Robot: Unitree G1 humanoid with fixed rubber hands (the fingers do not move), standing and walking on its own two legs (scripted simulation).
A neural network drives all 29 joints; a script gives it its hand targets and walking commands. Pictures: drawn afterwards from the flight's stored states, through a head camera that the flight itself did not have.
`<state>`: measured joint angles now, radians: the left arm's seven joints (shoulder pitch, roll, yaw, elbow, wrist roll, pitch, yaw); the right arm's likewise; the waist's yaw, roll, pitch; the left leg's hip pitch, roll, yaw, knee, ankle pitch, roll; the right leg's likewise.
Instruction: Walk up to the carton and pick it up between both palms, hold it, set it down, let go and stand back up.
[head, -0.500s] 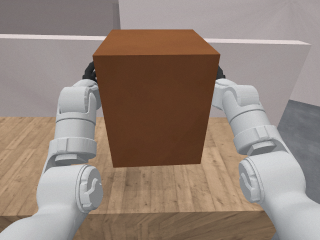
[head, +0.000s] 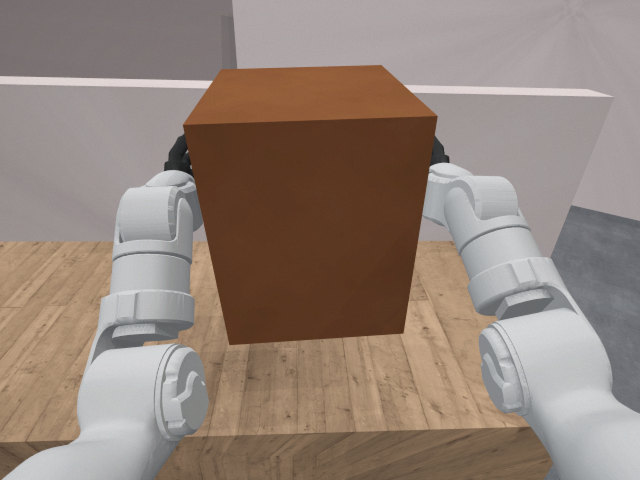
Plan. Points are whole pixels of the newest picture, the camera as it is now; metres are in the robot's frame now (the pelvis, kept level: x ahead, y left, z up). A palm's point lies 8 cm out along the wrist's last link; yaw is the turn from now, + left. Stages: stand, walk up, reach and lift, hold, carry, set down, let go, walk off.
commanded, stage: hold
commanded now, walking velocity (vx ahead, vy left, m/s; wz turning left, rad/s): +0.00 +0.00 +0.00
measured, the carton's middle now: (309, 197) +0.37 +0.00 +0.27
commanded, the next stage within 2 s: none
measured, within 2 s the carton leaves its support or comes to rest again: neither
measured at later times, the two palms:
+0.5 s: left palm (179, 193) +0.37 +0.15 +0.28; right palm (430, 183) +0.36 -0.15 +0.29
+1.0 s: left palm (182, 189) +0.37 +0.15 +0.29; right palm (432, 184) +0.36 -0.15 +0.29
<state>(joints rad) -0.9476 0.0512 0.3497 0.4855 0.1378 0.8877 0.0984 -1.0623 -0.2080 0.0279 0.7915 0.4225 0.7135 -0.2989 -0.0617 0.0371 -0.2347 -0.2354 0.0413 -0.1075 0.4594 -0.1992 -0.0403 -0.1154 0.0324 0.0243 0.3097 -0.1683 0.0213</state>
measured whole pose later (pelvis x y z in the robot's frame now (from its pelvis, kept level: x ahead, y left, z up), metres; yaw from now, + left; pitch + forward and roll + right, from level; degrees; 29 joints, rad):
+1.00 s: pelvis +0.00 +0.00 +0.00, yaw +0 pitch -1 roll -2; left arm -0.98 0.07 0.34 0.54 0.14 0.87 0.09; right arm -1.08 -0.21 0.03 0.81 0.42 0.72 -0.30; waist -0.06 0.04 -0.24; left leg -0.25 0.04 -0.12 0.45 -0.19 -0.04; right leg -0.13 0.04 0.04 0.30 -0.16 0.02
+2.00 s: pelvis +0.00 +0.00 +0.00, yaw +0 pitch -1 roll -3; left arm -0.99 0.07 0.35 0.56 0.13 0.86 0.09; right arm -1.09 -0.21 0.01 0.82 0.41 0.72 -0.30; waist -0.06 0.03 -0.25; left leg -0.26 0.03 -0.12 0.46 -0.19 -0.04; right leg -0.14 0.04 0.05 0.31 -0.16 0.02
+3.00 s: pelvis -0.01 +0.00 +0.00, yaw +0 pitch -1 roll -3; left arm -0.98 0.07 0.34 0.54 0.13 0.86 0.09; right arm -1.08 -0.21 0.02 0.81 0.42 0.72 -0.30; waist -0.07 0.02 -0.23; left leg -0.25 0.03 -0.13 0.45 -0.18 -0.04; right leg -0.13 0.04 0.06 0.30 -0.15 0.02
